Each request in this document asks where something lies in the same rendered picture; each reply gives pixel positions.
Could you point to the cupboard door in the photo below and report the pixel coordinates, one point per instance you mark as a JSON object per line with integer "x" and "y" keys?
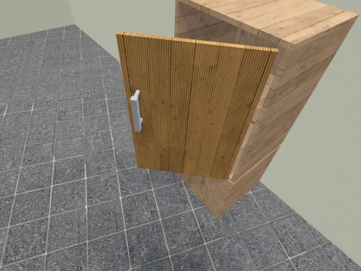
{"x": 197, "y": 99}

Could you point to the handle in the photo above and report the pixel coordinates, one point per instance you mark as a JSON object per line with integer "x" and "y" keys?
{"x": 135, "y": 111}

